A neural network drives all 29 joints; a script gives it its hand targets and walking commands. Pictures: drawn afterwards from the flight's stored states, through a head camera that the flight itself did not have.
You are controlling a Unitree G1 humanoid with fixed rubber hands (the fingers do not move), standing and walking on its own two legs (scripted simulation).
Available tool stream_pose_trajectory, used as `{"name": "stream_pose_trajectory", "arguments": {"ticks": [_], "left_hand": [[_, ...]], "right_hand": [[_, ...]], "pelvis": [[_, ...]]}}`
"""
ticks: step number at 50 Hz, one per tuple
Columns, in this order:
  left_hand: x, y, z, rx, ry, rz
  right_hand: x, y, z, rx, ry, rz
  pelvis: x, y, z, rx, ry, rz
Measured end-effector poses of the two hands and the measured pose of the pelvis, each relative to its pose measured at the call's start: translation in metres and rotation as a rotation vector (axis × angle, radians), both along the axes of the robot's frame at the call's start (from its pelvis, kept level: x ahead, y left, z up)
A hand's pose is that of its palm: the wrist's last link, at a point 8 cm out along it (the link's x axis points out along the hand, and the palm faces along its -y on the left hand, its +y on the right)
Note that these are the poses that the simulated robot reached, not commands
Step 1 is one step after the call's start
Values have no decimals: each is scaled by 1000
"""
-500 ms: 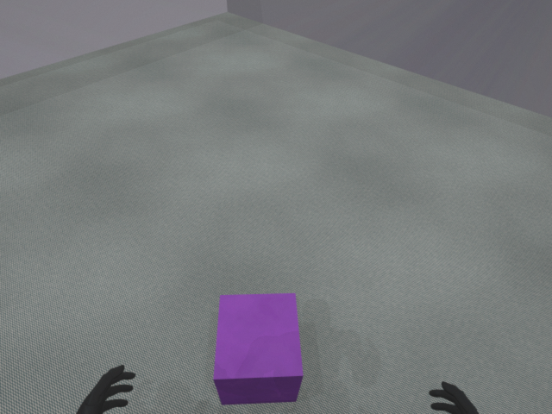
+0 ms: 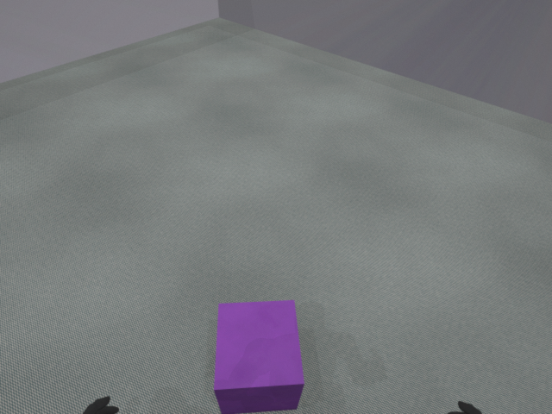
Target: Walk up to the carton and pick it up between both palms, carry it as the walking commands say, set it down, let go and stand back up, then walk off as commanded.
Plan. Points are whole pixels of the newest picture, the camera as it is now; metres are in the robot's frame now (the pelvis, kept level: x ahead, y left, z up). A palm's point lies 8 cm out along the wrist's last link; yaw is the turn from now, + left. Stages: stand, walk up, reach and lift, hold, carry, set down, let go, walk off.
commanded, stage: stand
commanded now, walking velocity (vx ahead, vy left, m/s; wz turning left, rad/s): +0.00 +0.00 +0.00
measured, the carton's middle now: (258, 357) +0.46 +0.05 -0.64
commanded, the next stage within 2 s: walk off in 1.16 s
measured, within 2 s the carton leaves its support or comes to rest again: neither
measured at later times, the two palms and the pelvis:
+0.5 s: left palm out of the picture +0.08 +0.31 -0.10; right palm out of the picture +0.08 -0.30 -0.09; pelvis -0.02 +0.01 +0.00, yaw +0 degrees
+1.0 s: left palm out of the picture +0.06 +0.32 -0.10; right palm out of the picture +0.07 -0.30 -0.09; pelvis -0.02 +0.01 +0.01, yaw +1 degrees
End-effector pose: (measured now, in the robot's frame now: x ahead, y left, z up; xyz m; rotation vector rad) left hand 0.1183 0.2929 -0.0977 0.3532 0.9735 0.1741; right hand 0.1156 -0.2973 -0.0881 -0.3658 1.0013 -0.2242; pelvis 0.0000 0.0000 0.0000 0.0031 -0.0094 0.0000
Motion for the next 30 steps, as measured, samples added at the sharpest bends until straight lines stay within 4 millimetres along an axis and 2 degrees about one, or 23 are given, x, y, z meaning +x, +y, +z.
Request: {"name": "stream_pose_trajectory", "arguments": {"ticks": [15,30], "left_hand": [[-25,12,-2,9,55,19],[-48,21,-6,10,102,41]], "right_hand": [[-26,-2,-3,-6,60,-18],[-40,-2,-3,-11,92,-24]], "pelvis": [[-11,5,4,-2,-13,3],[-20,9,5,-4,-22,8]]}}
